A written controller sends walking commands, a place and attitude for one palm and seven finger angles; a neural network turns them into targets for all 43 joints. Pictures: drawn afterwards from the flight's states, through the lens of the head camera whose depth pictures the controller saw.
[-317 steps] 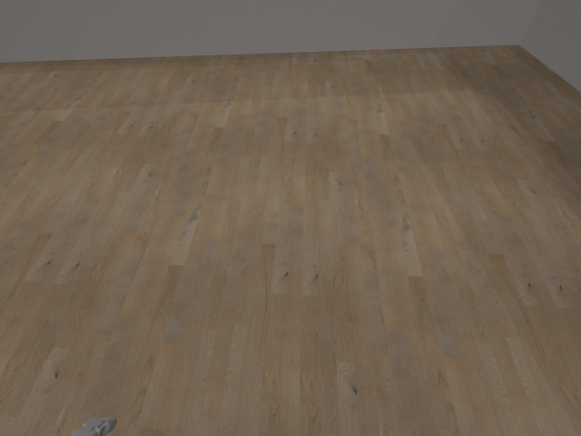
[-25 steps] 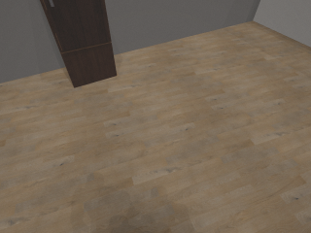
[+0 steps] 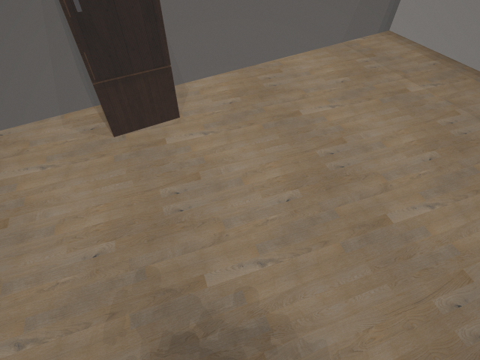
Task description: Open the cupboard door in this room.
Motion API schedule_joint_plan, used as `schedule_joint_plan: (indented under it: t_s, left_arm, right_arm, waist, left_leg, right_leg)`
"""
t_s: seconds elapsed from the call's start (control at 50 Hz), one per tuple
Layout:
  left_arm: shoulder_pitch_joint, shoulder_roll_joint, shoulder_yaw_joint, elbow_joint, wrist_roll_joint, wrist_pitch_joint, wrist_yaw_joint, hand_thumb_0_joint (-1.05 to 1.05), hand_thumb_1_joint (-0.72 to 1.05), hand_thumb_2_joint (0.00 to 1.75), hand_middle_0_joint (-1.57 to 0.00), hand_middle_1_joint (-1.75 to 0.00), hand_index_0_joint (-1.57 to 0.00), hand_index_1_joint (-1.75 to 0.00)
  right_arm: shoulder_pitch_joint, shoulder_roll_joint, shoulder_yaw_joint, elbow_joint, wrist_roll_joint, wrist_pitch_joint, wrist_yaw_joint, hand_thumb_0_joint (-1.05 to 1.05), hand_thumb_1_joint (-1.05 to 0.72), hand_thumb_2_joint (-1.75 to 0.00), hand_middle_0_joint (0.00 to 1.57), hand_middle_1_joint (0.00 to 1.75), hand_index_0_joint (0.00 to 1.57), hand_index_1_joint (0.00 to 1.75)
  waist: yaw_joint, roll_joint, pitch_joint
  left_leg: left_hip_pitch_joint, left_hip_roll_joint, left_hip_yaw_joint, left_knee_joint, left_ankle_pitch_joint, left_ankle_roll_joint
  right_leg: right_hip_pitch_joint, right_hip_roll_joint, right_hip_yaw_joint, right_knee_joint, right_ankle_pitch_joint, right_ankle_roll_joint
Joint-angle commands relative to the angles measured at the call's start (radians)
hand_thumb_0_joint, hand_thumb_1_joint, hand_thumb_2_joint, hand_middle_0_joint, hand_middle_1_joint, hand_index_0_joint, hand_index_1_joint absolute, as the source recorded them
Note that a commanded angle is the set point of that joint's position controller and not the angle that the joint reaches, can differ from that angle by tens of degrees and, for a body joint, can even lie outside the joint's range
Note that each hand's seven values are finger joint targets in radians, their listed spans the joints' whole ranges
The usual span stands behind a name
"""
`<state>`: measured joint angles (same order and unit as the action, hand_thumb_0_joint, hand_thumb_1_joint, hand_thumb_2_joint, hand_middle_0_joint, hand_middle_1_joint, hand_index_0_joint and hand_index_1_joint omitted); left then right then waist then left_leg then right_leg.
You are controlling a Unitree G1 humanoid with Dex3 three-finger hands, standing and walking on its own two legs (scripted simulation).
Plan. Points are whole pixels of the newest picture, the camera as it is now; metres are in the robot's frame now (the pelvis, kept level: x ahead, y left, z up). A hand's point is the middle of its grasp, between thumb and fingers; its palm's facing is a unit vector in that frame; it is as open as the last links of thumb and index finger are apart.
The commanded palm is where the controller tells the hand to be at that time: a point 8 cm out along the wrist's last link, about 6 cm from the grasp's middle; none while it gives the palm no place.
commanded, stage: stand and wait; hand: left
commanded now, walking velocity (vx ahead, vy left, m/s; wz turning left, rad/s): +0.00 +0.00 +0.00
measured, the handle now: out of the picture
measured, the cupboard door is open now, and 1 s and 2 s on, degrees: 0 0 0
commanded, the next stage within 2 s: turn or walk to find it in 0.58 s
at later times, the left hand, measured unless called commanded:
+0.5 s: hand out of the picture +0.09 +0.25 -0.16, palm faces -0.02 -0.95 -0.32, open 7.4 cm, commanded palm none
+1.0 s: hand out of the picture +0.08 +0.24 -0.16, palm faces +0.00 -0.95 -0.31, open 7.4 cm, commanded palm none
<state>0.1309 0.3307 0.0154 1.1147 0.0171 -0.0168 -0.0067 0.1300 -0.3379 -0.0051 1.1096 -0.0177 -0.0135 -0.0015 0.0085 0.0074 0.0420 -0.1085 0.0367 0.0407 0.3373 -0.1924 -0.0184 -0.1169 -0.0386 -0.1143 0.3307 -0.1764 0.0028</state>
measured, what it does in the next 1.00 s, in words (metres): stands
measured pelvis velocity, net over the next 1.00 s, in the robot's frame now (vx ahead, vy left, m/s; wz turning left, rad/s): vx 0.02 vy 0.00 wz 0.02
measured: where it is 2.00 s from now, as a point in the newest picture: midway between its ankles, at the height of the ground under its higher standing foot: outside the picture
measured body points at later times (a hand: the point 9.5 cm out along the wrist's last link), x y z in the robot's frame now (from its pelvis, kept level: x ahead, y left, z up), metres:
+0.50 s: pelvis +0.02 +0.00 +0.00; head +0.03 +0.00 +0.45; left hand +0.09 +0.30 -0.13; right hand +0.10 -0.29 -0.13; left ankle -0.01 +0.13 -0.75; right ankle +0.00 -0.12 -0.75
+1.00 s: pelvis +0.02 +0.00 +0.00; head +0.03 +0.00 +0.45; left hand +0.08 +0.29 -0.14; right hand +0.10 -0.28 -0.14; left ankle -0.01 +0.13 -0.75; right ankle +0.00 -0.12 -0.75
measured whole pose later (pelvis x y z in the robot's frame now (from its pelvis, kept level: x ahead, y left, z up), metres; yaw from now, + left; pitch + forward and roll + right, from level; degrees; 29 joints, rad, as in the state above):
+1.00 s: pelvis +0.02 +0.00 +0.00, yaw +1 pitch -2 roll +0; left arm 0.13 0.31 0.00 1.11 0.01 -0.01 -0.01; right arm 0.12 -0.31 0.01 1.10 -0.01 -0.01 0.00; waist 0.01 0.01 0.06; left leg -0.09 0.02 0.03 0.35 -0.22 -0.01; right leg -0.09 -0.05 -0.13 0.35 -0.21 0.01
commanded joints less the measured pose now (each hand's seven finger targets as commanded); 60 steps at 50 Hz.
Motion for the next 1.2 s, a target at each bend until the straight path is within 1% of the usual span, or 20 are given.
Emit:
schedule_joint_plan:
  t_s: [0.0, 0.12, 0.16, 0.24, 0.28, 0.4, 0.48, 0.52, 0.58, 0.6, 0.62, 0.66, 0.7, 0.74, 0.76, 0.84, 0.9, 1.0, 1.08, 1.18]
  left_arm:
    - [-0.040, 0.204, 0.028, -0.051, -0.005, -0.018, 0.010, 0.00, 0.90, 0.90, -0.20, -0.30, -0.20, -0.30]
    - [-0.048, 0.214, 0.025, -0.054, -0.005, -0.020, 0.010, 0.00, 0.90, 0.90, -0.20, -0.30, -0.20, -0.30]
    - [-0.050, 0.216, 0.026, -0.053, -0.005, -0.019, 0.010, 0.00, 0.90, 0.90, -0.20, -0.30, -0.20, -0.30]
    - [-0.046, 0.217, 0.025, -0.055, -0.006, -0.018, 0.011, 0.00, 0.90, 0.90, -0.20, -0.30, -0.20, -0.30]
    - [-0.049, 0.217, 0.025, -0.055, -0.006, -0.018, 0.012, 0.00, 0.90, 0.90, -0.20, -0.30, -0.20, -0.30]
    - [-0.041, 0.215, 0.026, -0.052, -0.007, -0.019, 0.014, 0.00, 0.90, 0.90, -0.20, -0.30, -0.20, -0.30]
    - [-0.041, 0.215, 0.026, -0.054, -0.007, -0.017, 0.015, 0.00, 0.90, 0.90, -0.20, -0.30, -0.20, -0.30]
    - [-0.039, 0.216, 0.026, -0.052, -0.007, -0.018, 0.015, 0.00, 0.90, 0.90, -0.20, -0.30, -0.20, -0.30]
    - [-0.040, 0.216, 0.028, -0.055, -0.007, -0.015, 0.015, 0.00, 0.90, 0.90, -0.20, -0.30, -0.20, -0.30]
    - [-0.040, 0.216, 0.030, -0.057, -0.007, -0.014, 0.015, 0.00, 0.90, 0.90, -0.20, -0.30, -0.20, -0.30]
    - [-0.036, 0.206, 0.031, -0.059, -0.008, -0.010, 0.017, 0.00, 0.90, 0.90, -0.20, -0.30, -0.20, -0.30]
    - [-0.018, 0.166, 0.026, -0.061, -0.009, 0.003, 0.023, 0.00, 0.90, 0.90, -0.20, -0.30, -0.20, -0.30]
    - [-0.013, 0.166, 0.024, -0.064, -0.008, 0.005, 0.023, 0.00, 0.90, 0.90, -0.20, -0.30, -0.20, -0.30]
    - [-0.017, 0.180, 0.025, -0.069, -0.007, 0.001, 0.022, 0.00, 0.90, 0.90, -0.20, -0.30, -0.20, -0.30]
    - [-0.021, 0.184, 0.026, -0.071, -0.007, -0.002, 0.021, 0.00, 0.90, 0.90, -0.20, -0.30, -0.20, -0.30]
    - [-0.037, 0.202, 0.028, -0.073, -0.007, -0.008, 0.020, 0.00, 0.90, 0.90, -0.20, -0.30, -0.20, -0.30]
    - [-0.043, 0.205, 0.028, -0.069, -0.007, -0.009, 0.018, 0.00, 0.90, 0.90, -0.20, -0.30, -0.20, -0.30]
    - [-0.043, 0.212, 0.027, -0.061, -0.006, -0.014, 0.015, 0.00, 0.90, 0.90, -0.20, -0.30, -0.20, -0.30]
    - [-0.047, 0.216, 0.027, -0.056, -0.006, -0.013, 0.013, 0.00, 0.90, 0.90, -0.20, -0.30, -0.20, -0.30]
    - [-0.043, 0.222, 0.027, -0.052, -0.006, -0.015, 0.010, 0.00, 0.90, 0.90, -0.20, -0.30, -0.20, -0.30]
  right_arm:
    - [-0.045, -0.200, -0.027, -0.060, 0.005, -0.020, -0.009, 0.00, -0.90, -0.90, 0.20, 0.30, 0.20, 0.30]
    - [-0.054, -0.212, -0.025, -0.062, 0.006, -0.021, -0.009, 0.00, -0.90, -0.90, 0.20, 0.30, 0.20, 0.30]
    - [-0.057, -0.212, -0.024, -0.063, 0.006, -0.022, -0.010, 0.00, -0.90, -0.90, 0.20, 0.30, 0.20, 0.30]
    - [-0.055, -0.216, -0.023, -0.066, 0.007, -0.022, -0.012, 0.00, -0.90, -0.90, 0.20, 0.30, 0.20, 0.30]
    - [-0.058, -0.214, -0.023, -0.065, 0.007, -0.023, -0.012, 0.00, -0.90, -0.90, 0.20, 0.30, 0.20, 0.30]
    - [-0.052, -0.216, -0.025, -0.063, 0.007, -0.025, -0.016, 0.00, -0.90, -0.90, 0.20, 0.30, 0.20, 0.30]
    - [-0.047, -0.215, -0.024, -0.062, 0.008, -0.025, -0.017, 0.00, -0.90, -0.90, 0.20, 0.30, 0.20, 0.30]
    - [-0.047, -0.214, -0.024, -0.060, 0.008, -0.025, -0.018, 0.00, -0.90, -0.90, 0.20, 0.30, 0.20, 0.30]
    - [-0.050, -0.214, -0.025, -0.062, 0.008, -0.024, -0.016, 0.00, -0.90, -0.90, 0.20, 0.30, 0.20, 0.30]
    - [-0.048, -0.213, -0.026, -0.064, 0.008, -0.023, -0.015, 0.00, -0.90, -0.90, 0.20, 0.30, 0.20, 0.30]
    - [-0.041, -0.204, -0.026, -0.067, 0.007, -0.020, -0.015, 0.00, -0.90, -0.90, 0.20, 0.30, 0.20, 0.30]
    - [-0.018, -0.160, -0.019, -0.069, 0.006, -0.008, -0.012, 0.00, -0.90, -0.90, 0.20, 0.30, 0.20, 0.30]
    - [-0.017, -0.160, -0.020, -0.070, 0.006, -0.004, -0.013, 0.00, -0.90, -0.90, 0.20, 0.30, 0.20, 0.30]
    - [-0.023, -0.175, -0.024, -0.072, 0.007, -0.004, -0.013, 0.00, -0.90, -0.90, 0.20, 0.30, 0.20, 0.30]
    - [-0.023, -0.178, -0.026, -0.071, 0.007, -0.007, -0.013, 0.00, -0.90, -0.90, 0.20, 0.30, 0.20, 0.30]
    - [-0.035, -0.197, -0.031, -0.069, 0.010, -0.012, -0.014, 0.00, -0.90, -0.90, 0.20, 0.30, 0.20, 0.30]
    - [-0.048, -0.198, -0.031, -0.065, 0.009, -0.016, -0.013, 0.00, -0.90, -0.90, 0.20, 0.30, 0.20, 0.30]
    - [-0.054, -0.203, -0.031, -0.062, 0.009, -0.019, -0.013, 0.00, -0.90, -0.90, 0.20, 0.30, 0.20, 0.30]
    - [-0.059, -0.206, -0.029, -0.060, 0.009, -0.019, -0.012, 0.00, -0.90, -0.90, 0.20, 0.30, 0.20, 0.30]
    - [-0.063, -0.212, -0.028, -0.061, 0.007, -0.020, -0.011, 0.00, -0.90, -0.90, 0.20, 0.30, 0.20, 0.30]
  waist:
    - [0.002, -0.002, -0.053]
    - [-0.001, -0.015, -0.076]
    - [-0.001, -0.003, -0.071]
    - [0.000, -0.006, -0.085]
    - [0.000, 0.001, -0.073]
    - [0.000, -0.008, -0.100]
    - [-0.001, -0.006, -0.081]
    - [-0.002, -0.008, -0.087]
    - [0.001, -0.001, -0.074]
    - [0.001, 0.001, -0.081]
    - [0.000, 0.007, -0.086]
    - [0.001, 0.002, -0.091]
    - [0.002, 0.004, -0.087]
    - [0.003, -0.013, -0.083]
    - [0.001, -0.014, -0.096]
    - [0.000, -0.016, -0.088]
    - [0.001, -0.009, -0.065]
    - [0.001, -0.015, -0.070]
    - [0.002, -0.009, -0.046]
    - [0.002, -0.005, -0.056]
  left_leg:
    - [-0.015, 0.105, -0.099, -0.067, 0.120, 0.031]
    - [0.012, 0.110, -0.097, -0.066, 0.173, 0.032]
    - [0.010, 0.110, -0.094, -0.066, 0.182, 0.031]
    - [0.027, 0.111, -0.094, -0.062, 0.217, 0.033]
    - [0.024, 0.110, -0.092, -0.067, 0.218, 0.032]
    - [0.050, 0.114, -0.086, -0.058, 0.273, 0.031]
    - [0.041, 0.113, -0.085, -0.063, 0.264, 0.031]
    - [0.046, 0.113, -0.085, -0.061, 0.276, 0.031]
    - [0.034, 0.110, -0.088, -0.061, 0.260, 0.033]
    - [0.031, 0.108, -0.091, -0.052, 0.279, 0.033]
    - [0.025, 0.108, -0.089, -0.038, 0.303, 0.032]
    - [-0.001, 0.102, -0.087, -0.006, 0.324, 0.027]
    - [-0.006, 0.102, -0.090, 0.002, 0.313, 0.026]
    - [0.000, 0.101, -0.095, 0.006, 0.300, 0.030]
    - [0.006, 0.102, -0.096, 0.006, 0.309, 0.031]
    - [0.009, 0.101, -0.100, -0.004, 0.295, 0.033]
    - [0.001, 0.100, -0.103, -0.028, 0.238, 0.035]
    - [0.012, 0.102, -0.103, -0.043, 0.210, 0.036]
    - [-0.005, 0.100, -0.106, -0.062, 0.162, 0.035]
    - [0.006, 0.101, -0.104, -0.066, 0.150, 0.035]
  right_leg:
    - [0.020, -0.122, 0.122, -0.072, 0.079, -0.018]
    - [0.039, -0.126, 0.117, -0.067, 0.143, -0.018]
    - [0.043, -0.125, 0.115, -0.066, 0.153, -0.018]
    - [0.054, -0.125, 0.113, -0.062, 0.182, -0.019]
    - [0.054, -0.126, 0.111, -0.063, 0.186, -0.018]
    - [0.072, -0.127, 0.109, -0.050, 0.247, -0.019]
    - [0.071, -0.126, 0.108, -0.053, 0.234, -0.019]
    - [0.076, -0.126, 0.108, -0.052, 0.247, -0.020]
    - [0.072, -0.127, 0.102, -0.052, 0.221, -0.017]
    - [0.076, -0.129, 0.097, -0.039, 0.229, -0.016]
    - [0.079, -0.131, 0.088, -0.023, 0.242, -0.013]
    - [0.076, -0.134, 0.069, 0.016, 0.241, -0.002]
    - [0.063, -0.133, 0.068, 0.019, 0.224, -0.001]
    - [0.050, -0.130, 0.074, 0.013, 0.217, -0.004]
    - [0.060, -0.133, 0.077, 0.013, 0.232, -0.007]
    - [0.065, -0.130, 0.082, -0.001, 0.227, -0.013]
    - [0.057, -0.129, 0.087, -0.025, 0.167, -0.012]
    - [0.058, -0.130, 0.094, -0.048, 0.150, -0.015]
    - [0.051, -0.128, 0.100, -0.069, 0.100, -0.014]
    - [0.049, -0.130, 0.108, -0.081, 0.094, -0.017]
